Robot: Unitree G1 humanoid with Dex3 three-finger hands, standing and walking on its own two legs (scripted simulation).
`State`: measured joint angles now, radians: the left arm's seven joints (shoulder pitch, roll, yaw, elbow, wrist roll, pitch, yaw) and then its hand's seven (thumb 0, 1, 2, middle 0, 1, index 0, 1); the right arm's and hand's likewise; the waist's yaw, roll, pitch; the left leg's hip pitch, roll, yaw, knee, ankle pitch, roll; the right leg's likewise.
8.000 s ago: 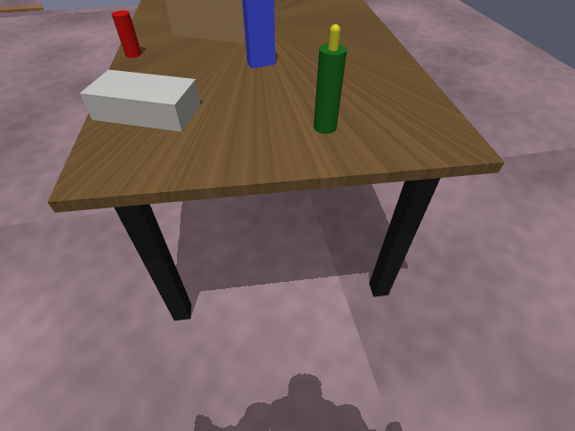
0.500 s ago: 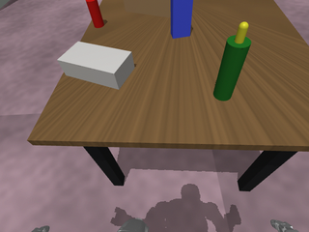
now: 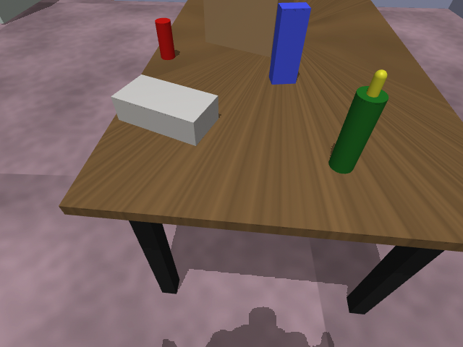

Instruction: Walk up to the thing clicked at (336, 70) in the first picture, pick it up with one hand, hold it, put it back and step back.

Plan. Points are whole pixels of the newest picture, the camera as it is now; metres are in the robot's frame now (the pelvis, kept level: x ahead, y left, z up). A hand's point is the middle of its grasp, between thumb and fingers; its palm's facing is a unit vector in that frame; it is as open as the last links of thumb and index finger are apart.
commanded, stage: walk up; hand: right
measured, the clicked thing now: (358, 124) +0.53 -0.24 +0.11
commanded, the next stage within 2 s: stand in 0.86 s
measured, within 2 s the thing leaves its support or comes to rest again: neither
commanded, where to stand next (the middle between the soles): +0.05 +0.01 m, yaw -3 degrees
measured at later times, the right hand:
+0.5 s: hand out of the picture +0.08 -0.26 -0.14, palm faces +0.01 +0.95 -0.32, open 7.4 cm
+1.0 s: hand out of the picture +0.08 -0.26 -0.14, palm faces +0.01 +0.95 -0.32, open 7.4 cm
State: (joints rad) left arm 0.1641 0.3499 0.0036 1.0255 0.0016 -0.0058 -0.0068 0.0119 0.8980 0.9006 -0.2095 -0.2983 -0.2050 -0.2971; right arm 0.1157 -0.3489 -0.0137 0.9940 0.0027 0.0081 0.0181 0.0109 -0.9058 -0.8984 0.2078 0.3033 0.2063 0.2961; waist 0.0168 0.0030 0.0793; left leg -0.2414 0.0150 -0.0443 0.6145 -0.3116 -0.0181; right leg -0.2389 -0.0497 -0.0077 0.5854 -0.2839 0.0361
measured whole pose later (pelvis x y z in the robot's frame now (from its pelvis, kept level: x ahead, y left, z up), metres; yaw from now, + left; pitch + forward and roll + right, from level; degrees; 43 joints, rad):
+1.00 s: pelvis +0.01 -0.01 +0.02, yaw -1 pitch -2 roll +0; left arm 0.08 0.35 0.01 1.14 0.01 -0.01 -0.01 0.01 0.90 0.90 -0.21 -0.30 -0.20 -0.30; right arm 0.09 -0.34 -0.01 1.14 -0.01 -0.01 0.02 0.01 -0.91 -0.90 0.21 0.30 0.21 0.30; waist -0.01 0.00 0.06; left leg -0.11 0.03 -0.02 0.33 -0.18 -0.04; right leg -0.14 -0.04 0.00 0.35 -0.17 0.03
